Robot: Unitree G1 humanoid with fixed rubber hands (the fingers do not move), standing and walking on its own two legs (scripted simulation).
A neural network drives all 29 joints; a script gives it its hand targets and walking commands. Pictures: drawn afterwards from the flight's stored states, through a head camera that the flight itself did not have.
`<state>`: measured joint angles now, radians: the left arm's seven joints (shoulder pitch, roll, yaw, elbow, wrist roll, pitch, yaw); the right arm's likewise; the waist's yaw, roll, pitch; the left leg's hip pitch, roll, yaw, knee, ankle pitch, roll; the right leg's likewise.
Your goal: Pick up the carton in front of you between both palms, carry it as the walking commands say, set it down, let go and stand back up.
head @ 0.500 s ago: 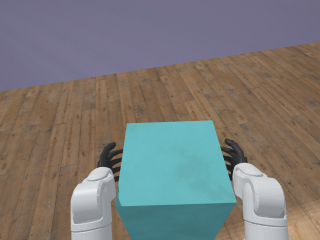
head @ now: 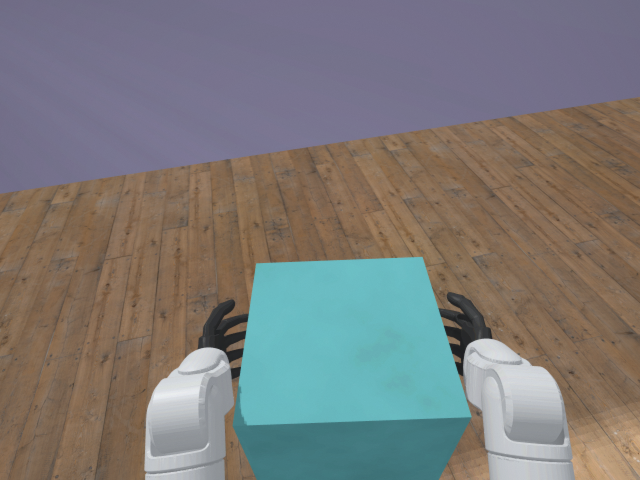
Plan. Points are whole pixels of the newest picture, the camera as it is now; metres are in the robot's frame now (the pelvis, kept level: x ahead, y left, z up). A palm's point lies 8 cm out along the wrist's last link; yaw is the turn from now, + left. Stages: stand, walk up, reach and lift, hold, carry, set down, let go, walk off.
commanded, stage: carry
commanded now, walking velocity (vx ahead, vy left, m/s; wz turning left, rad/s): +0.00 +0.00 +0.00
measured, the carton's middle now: (343, 383) +0.26 +0.00 +0.01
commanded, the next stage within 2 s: hold in 0.82 s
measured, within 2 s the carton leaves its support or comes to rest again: neither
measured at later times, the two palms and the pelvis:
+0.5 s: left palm (216, 395) +0.24 +0.15 +0.04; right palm (470, 386) +0.24 -0.15 +0.04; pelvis -0.04 +0.00 +0.00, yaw +0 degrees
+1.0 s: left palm (219, 405) +0.22 +0.15 +0.04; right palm (480, 397) +0.22 -0.15 +0.04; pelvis -0.05 +0.00 +0.01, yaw -1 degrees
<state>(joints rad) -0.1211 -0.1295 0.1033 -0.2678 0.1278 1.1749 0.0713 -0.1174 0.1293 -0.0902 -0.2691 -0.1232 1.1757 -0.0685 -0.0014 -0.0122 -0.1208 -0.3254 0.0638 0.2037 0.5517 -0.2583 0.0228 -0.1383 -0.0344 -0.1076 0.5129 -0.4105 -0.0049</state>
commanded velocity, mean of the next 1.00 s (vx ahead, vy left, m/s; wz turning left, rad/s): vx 0.00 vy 0.00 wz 0.00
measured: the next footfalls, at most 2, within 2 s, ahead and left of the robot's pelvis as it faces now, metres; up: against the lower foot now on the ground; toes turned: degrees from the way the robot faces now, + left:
none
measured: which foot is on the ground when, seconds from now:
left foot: down 0.00-1.00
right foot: down 0.00-1.00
